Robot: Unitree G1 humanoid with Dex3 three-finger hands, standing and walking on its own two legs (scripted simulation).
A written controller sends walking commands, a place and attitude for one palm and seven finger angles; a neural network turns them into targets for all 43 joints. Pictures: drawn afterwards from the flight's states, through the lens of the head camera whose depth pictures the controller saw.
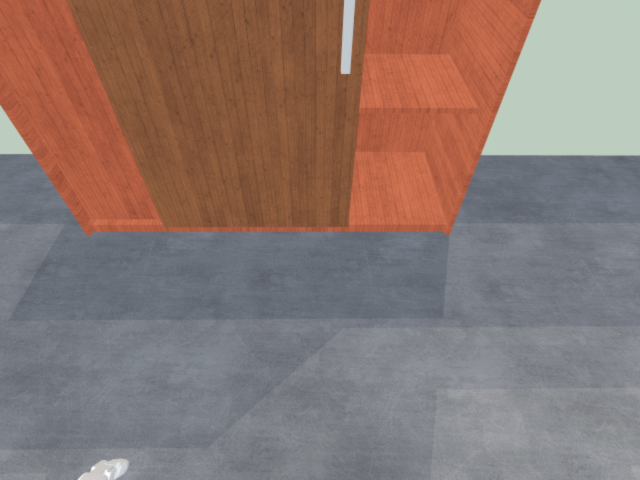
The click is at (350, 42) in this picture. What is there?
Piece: wardrobe's sliding door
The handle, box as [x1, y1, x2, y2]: [341, 0, 354, 73]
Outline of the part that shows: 354,0 344,0 341,73 349,73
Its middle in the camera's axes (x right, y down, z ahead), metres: +0.07 -0.57 +0.99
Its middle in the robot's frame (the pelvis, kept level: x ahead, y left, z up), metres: +1.15 -0.01 +0.11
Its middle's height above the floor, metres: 0.88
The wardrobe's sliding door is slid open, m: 0.43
